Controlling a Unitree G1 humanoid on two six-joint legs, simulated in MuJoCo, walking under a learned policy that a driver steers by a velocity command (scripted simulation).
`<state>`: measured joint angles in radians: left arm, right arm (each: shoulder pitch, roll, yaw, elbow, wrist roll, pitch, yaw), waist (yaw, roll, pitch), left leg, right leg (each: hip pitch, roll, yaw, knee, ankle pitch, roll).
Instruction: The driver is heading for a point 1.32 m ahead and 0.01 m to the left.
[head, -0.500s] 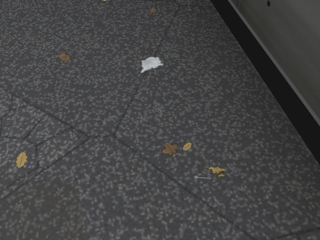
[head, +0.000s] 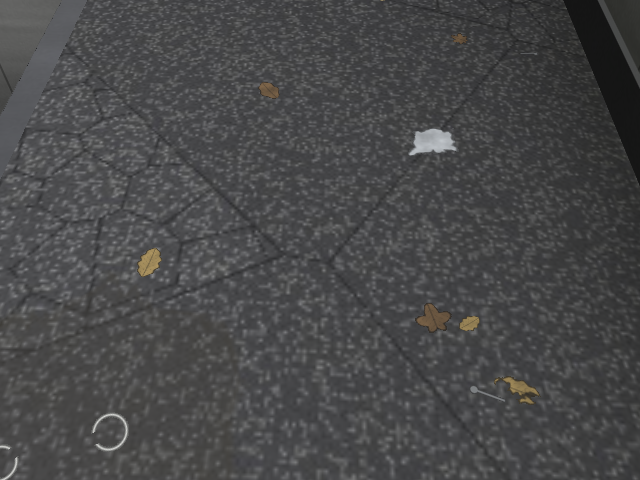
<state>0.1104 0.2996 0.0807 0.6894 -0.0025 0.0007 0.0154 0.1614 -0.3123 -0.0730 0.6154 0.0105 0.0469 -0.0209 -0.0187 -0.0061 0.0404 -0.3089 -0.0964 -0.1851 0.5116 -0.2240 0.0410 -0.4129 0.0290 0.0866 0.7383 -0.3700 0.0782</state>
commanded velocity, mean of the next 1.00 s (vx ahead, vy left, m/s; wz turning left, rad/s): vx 0.19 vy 0.00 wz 0.15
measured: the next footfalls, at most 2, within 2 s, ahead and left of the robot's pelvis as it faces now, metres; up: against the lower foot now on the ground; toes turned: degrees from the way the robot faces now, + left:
right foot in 0.08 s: +0.06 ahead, -0.13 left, +0.00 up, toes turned +7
left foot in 0.40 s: +0.00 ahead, +0.13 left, +0.00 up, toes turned +2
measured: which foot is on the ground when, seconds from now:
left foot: down 0.00-0.08, up 0.10-0.38, down 0.40-0.72, up 0.74-1.00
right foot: up 0.00-0.06, down 0.08-0.44, up 0.46-0.68, down 0.70-1.00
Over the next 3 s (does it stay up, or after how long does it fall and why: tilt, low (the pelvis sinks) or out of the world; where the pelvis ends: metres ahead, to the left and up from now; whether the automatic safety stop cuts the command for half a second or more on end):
stays up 1.24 0.07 0.00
